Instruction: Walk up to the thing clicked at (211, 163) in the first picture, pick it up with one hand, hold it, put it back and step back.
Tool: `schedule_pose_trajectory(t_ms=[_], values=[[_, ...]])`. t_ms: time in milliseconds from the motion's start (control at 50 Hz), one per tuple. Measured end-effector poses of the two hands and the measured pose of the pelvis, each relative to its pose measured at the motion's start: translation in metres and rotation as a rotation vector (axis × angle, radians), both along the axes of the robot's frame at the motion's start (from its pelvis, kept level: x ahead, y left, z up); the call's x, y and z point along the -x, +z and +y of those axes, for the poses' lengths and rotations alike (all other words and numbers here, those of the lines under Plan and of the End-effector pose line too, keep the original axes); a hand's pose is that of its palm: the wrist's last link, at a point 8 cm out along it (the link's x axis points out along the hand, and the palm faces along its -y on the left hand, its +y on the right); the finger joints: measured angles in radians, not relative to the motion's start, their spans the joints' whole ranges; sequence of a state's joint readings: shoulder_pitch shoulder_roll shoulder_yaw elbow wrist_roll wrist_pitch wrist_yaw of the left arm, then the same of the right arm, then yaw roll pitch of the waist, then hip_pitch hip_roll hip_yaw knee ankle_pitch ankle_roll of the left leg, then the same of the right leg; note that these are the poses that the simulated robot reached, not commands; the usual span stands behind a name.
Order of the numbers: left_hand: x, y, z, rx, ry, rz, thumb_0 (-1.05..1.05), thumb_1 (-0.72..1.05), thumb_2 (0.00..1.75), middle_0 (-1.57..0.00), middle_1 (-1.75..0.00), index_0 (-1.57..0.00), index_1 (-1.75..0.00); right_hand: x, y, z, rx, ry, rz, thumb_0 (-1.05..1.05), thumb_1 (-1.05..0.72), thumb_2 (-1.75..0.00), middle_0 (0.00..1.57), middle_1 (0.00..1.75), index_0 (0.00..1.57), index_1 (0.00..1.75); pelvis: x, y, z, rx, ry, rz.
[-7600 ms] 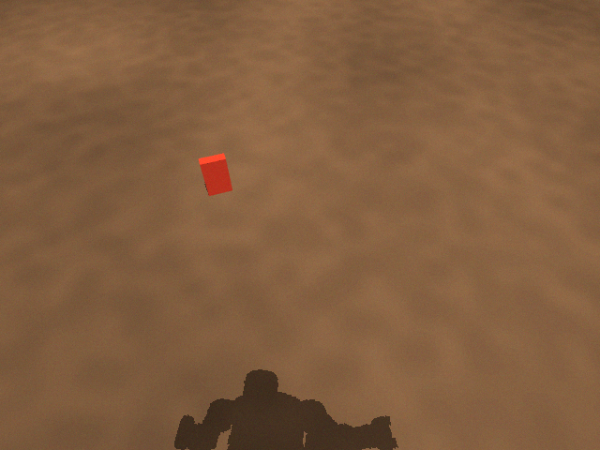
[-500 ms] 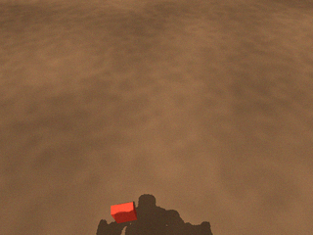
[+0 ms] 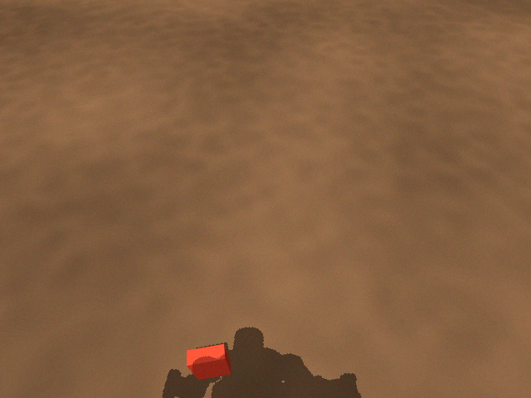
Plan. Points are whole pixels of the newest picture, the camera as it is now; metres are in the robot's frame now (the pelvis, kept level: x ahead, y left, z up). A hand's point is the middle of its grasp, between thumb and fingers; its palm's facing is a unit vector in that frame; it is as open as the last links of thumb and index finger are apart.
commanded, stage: stand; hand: left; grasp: from the side
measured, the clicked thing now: (210, 362) +0.32 +0.22 -0.68
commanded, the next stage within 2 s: go down in 0.74 s
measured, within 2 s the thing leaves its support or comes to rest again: neither
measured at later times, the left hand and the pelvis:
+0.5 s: hand out of the picture +0.08 +0.25 -0.16, palm faces -0.04 -0.94 -0.34, open 7.4 cm; pelvis +0.01 +0.00 +0.00, yaw +0 degrees
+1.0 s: hand out of the picture +0.13 +0.25 -0.16, palm faces +0.06 -0.94 -0.32, open 9.1 cm; pelvis -0.01 +0.00 -0.01, yaw +1 degrees
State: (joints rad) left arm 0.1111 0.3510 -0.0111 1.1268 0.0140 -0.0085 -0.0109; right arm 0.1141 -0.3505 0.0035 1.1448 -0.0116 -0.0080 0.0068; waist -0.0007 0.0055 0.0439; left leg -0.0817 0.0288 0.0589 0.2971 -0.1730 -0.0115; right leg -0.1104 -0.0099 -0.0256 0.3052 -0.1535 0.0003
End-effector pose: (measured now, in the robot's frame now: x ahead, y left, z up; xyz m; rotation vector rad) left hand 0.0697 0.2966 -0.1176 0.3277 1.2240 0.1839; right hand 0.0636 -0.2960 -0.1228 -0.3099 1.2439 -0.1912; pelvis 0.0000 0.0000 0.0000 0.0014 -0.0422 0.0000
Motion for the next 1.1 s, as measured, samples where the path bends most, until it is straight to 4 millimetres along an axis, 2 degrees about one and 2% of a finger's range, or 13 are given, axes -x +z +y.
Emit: schedule_pose_trajectory(t_ms=[860,960,1040,1100], values=[[-0.006,0.001,0.003,-0.004,0.006,-0.002,0.0,0.9,0.89,-0.2,-0.3,-0.2,-0.3,-0.012,0.0,0.004,0.001,0.007,-0.013,0.01,-0.91,-0.89,0.21,0.3,0.2,0.3,-0.007,0.0,0.003,-0.001,-0.001,0.001],[-0.035,-0.002,-0.001,0.012,0.061,-0.108,0.0,0.8,0.79,-0.13,-0.22,-0.14,-0.22,-0.02,0.0,0.016,-0.013,0.022,-0.116,0.01,-0.95,-0.91,0.21,0.3,0.2,0.3,0.004,-0.006,0.002,0.002,0.022,0.056],[-0.063,-0.008,0.003,0.02,0.039,-0.149,0.0,0.61,0.6,-0.08,-0.15,-0.09,-0.14,-0.02,-0.004,0.029,-0.036,0.02,-0.149,0.01,-0.98,-0.91,0.21,0.3,0.2,0.3,0.01,-0.014,0.0,0.004,0.023,0.118],[-0.072,-0.012,0.011,0.014,0.032,-0.167,0.0,0.46,0.45,-0.06,-0.12,-0.07,-0.11,-0.018,-0.009,0.037,-0.049,0.009,-0.166,0.01,-0.98,-0.91,0.21,0.3,0.2,0.3,0.011,-0.021,0.0,0.005,0.019,0.152]])
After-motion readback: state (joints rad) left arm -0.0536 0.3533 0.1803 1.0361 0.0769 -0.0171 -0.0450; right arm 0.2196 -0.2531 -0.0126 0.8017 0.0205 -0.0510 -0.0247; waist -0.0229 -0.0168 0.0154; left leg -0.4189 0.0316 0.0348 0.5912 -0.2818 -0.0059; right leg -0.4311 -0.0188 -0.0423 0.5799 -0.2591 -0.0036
